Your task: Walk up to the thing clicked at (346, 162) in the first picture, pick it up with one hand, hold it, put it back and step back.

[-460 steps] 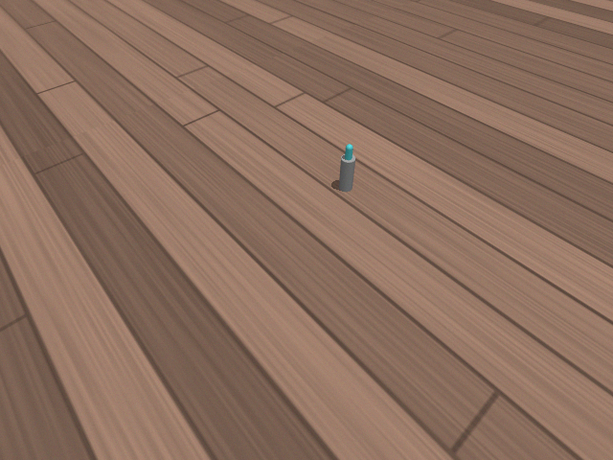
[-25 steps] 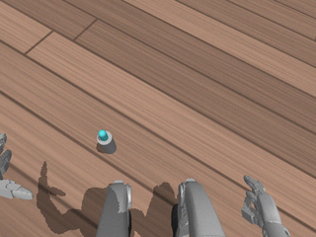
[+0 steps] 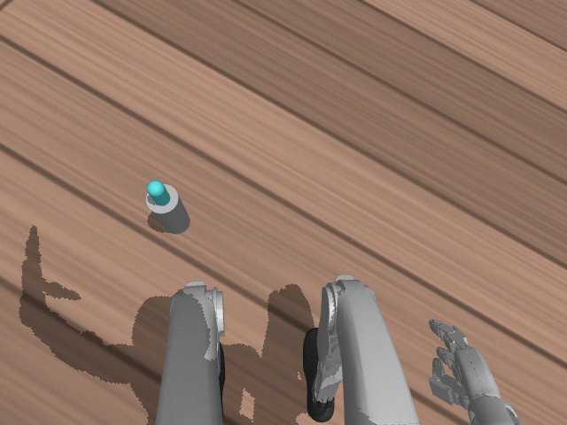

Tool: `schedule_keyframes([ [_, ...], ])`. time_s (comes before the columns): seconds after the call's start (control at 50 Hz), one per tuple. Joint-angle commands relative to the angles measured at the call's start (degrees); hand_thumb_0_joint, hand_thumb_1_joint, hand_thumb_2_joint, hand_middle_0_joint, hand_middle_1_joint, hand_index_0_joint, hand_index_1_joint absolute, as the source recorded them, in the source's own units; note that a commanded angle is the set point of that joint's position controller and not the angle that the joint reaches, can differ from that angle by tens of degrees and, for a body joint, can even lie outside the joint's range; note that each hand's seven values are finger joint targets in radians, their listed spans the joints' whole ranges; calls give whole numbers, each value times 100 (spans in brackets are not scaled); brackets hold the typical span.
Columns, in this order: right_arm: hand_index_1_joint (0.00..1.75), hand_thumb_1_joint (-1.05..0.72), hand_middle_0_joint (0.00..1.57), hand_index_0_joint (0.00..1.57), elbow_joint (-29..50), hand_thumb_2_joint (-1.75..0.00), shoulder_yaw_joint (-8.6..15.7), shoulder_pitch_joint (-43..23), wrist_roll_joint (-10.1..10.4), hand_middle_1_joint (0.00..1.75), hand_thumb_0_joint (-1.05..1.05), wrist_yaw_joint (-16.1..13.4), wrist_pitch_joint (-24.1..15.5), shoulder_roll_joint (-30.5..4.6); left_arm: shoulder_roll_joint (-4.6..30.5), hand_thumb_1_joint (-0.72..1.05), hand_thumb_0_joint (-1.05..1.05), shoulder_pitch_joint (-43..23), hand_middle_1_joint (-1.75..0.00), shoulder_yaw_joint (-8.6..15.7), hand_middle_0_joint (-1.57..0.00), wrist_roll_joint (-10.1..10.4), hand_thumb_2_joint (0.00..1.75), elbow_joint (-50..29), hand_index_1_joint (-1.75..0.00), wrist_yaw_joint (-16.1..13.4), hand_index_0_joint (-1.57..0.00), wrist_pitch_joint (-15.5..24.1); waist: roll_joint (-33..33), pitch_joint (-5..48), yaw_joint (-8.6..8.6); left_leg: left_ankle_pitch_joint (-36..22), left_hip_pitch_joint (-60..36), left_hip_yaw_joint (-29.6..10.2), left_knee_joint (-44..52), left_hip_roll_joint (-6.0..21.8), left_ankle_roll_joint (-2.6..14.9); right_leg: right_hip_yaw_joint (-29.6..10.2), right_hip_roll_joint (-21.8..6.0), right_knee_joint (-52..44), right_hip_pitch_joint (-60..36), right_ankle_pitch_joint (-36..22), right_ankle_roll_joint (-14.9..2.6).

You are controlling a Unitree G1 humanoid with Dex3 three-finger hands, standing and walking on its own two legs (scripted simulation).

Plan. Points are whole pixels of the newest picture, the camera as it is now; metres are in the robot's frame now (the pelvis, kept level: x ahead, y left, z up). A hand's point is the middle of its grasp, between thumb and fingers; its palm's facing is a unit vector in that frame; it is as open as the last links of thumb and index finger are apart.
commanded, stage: go down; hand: left
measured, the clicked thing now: (167, 206) +0.50 +0.23 -0.36
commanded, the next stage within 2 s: approach in 1.00 s
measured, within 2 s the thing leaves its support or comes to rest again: neither
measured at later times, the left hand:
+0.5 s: hand out of the picture +0.39 +0.41 -0.04, palm faces +0.18 -0.98 -0.11, open 17.7 cm
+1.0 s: hand out of the picture +0.40 +0.42 -0.05, palm faces +0.19 -0.98 -0.10, open 17.7 cm
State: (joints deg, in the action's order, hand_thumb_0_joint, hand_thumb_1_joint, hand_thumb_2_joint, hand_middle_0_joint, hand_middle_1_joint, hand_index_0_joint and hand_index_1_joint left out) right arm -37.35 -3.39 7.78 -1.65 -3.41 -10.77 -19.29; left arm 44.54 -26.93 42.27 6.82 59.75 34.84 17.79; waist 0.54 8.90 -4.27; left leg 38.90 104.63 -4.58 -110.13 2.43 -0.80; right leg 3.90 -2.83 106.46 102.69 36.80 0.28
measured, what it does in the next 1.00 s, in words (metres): lowers itself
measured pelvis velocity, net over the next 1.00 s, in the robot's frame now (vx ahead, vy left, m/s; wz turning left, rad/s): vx -0.02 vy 0.00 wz -0.03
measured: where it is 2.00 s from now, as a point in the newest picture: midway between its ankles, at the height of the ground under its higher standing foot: (265, 396)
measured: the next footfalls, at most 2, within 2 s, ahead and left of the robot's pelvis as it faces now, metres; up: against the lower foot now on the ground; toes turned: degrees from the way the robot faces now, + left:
none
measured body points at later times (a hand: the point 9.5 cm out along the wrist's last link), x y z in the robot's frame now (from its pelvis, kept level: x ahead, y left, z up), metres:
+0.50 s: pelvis -0.01 +0.00 -0.05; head +0.19 +0.06 +0.35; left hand +0.37 +0.46 -0.03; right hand +0.13 -0.28 -0.15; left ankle +0.07 +0.13 -0.45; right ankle +0.09 -0.13 -0.45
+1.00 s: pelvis -0.02 +0.00 -0.08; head +0.19 +0.06 +0.32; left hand +0.38 +0.47 -0.04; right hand +0.12 -0.28 -0.17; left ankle +0.07 +0.13 -0.45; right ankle +0.09 -0.13 -0.45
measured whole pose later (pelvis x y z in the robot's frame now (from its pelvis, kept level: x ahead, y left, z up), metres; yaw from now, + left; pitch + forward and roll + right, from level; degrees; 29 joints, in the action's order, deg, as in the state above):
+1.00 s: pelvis -0.02 +0.00 -0.08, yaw -1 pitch +33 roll -7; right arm -36.9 -5.7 8.8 -2.4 -1.9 -9.4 -21.2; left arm 54.6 -38.5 46.5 6.0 64.5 39.0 16.6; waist 1.2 6.8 -6.4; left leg 39.4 117.9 -6.1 -124.3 1.6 -0.2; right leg 4.1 -3.1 119.5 114.9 37.1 0.9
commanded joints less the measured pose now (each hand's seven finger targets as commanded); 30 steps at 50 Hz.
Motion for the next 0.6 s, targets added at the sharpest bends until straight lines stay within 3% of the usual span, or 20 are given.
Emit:
schedule_keyframes([
  [0.0,30,-88,20,20,399,-90,401,673,31,30,0,-69,-128,-1260,2538,-61,0,-915,-7,546,-5,234,7,-827,-7,55,-4,275,-976,3327,258,-1272,-2183,89,1350,-123,203,-66,186,-969,-1677,-903,-232],
  [0.18,30,-88,20,20,348,-90,374,683,-14,30,0,-59,-121,-1361,2870,-60,0,-1594,-6,545,-4,209,7,-871,-6,229,-4,307,-1226,3159,160,-748,-1852,62,1079,-94,194,-11,194,-623,-1149,-567,-237],
  [0.22,30,-88,20,20,330,-90,360,709,-18,30,0,-58,-119,-1384,2944,-61,0,-1593,-6,618,-4,227,7,-804,-6,244,-4,282,-1246,3301,201,-921,-1891,84,985,-97,191,-12,195,-555,-1170,-695,-242],
  [0.24,30,-88,20,20,317,-90,355,742,-22,30,0,-52,-115,-1379,2918,-61,0,-1750,-6,551,-4,213,7,-879,-6,265,-4,286,-1322,3315,124,-913,-1845,80,949,-101,182,7,186,-485,-1126,-690,-244],
  [0.26,30,-88,20,20,340,-90,357,737,-19,30,0,-54,-110,-1407,2990,-59,0,-1595,-6,642,-4,213,7,-770,-6,265,-4,261,-1281,3368,205,-969,-1899,64,942,-102,186,26,191,-458,-1103,-726,-248],
  [0.34,30,-88,20,20,323,-90,349,738,-12,30,0,-49,-86,-1417,3040,-60,0,-1872,-5,567,-4,200,7,-811,-6,290,-4,230,-1321,3186,132,-623,-1722,25,911,-88,192,54,193,-382,-844,-488,-241],
  [0.36,30,-88,20,20,350,-90,349,754,-9,30,0,-45,-89,-1427,3132,-61,0,-1860,-6,657,-4,206,7,-837,-6,269,-4,231,-1246,3276,164,-606,-1640,59,855,-100,205,37,195,-383,-931,-474,-228],
  [0.46,30,-88,20,20,365,-90,322,726,6,30,0,-40,-66,-1461,3276,-60,0,-1920,-5,684,-4,185,6,-880,-5,291,-4,189,-1455,3231,203,-676,-1712,10,842,-95,184,88,190,-217,-688,-524,-253],
  [0.48,30,-88,20,20,341,-90,326,769,13,30,0,-27,-69,-1453,3118,-61,0,-1907,-5,579,-4,191,5,-799,-5,300,-5,181,-1429,3142,109,-556,-1699,-25,849,-90,183,107,187,-215,-610,-437,-248],
  [0.54,30,-88,20,20,339,-90,316,760,11,30,0,-3,-63,-1474,3209,-60,0,-2106,-5,653,-4,214,5,-885,-5,312,-4,212,-1537,3133,103,-576,-1660,-102,792,-84,168,139,175,-24,-395,-477,-258],
  [0.58,30,-88,20,20,328,-90,298,829,0,30,0,-2,-51,-1509,3244,-61,0,-1959,-5,687,-5,212,5,-718,-5,336,-5,185,-1498,3301,126,-924,-1795,-68,671,-95,158,133,166,17,-483,-706,-264],
])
